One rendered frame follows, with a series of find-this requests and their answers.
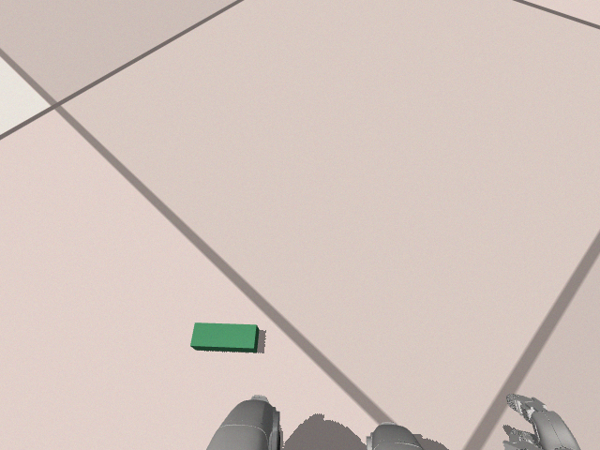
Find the carton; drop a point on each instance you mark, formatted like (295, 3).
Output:
(225, 337)

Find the right robot hand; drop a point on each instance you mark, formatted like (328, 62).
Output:
(550, 430)

